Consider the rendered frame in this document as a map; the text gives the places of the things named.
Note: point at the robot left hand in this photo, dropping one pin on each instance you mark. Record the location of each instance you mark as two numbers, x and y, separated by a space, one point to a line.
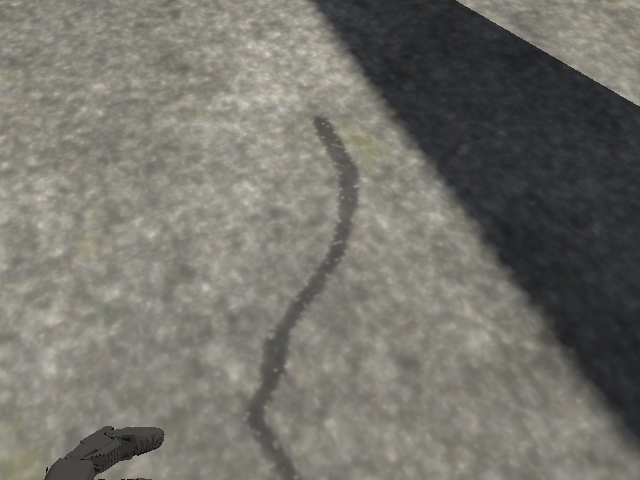
103 449

